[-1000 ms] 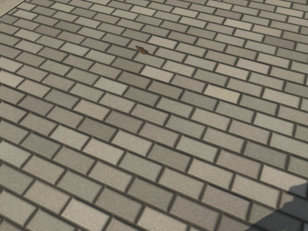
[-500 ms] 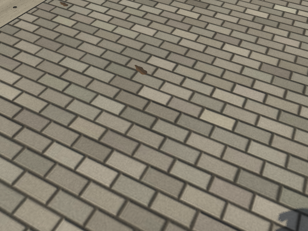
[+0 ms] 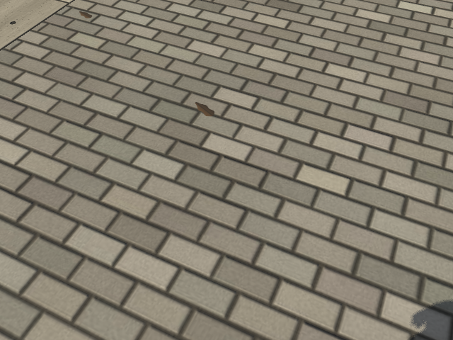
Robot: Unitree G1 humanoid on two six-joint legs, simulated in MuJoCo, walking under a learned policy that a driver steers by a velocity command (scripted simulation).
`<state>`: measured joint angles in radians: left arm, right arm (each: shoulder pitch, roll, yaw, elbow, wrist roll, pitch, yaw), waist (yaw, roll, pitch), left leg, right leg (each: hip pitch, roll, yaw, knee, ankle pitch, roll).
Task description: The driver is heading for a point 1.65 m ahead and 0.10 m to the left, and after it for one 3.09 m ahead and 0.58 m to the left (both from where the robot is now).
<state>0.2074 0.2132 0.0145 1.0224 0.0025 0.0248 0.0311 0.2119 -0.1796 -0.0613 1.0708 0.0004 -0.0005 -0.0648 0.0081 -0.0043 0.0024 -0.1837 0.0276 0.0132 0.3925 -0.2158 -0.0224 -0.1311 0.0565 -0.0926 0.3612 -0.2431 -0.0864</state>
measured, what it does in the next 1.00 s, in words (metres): stands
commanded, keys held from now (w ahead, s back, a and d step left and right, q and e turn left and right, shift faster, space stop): no key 0.90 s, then w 0.10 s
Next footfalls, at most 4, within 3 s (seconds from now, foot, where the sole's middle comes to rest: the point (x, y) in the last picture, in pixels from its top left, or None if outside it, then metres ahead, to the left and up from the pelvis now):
1.34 left None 0.25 0.21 -0.78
1.90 right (234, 300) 0.64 0.01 -0.78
2.42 left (158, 227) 0.91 0.28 -0.78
2.98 right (225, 160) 1.24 0.05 -0.78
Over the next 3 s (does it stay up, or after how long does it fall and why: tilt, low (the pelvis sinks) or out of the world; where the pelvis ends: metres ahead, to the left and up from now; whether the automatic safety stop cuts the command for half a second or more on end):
stays up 1.07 0.16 -0.02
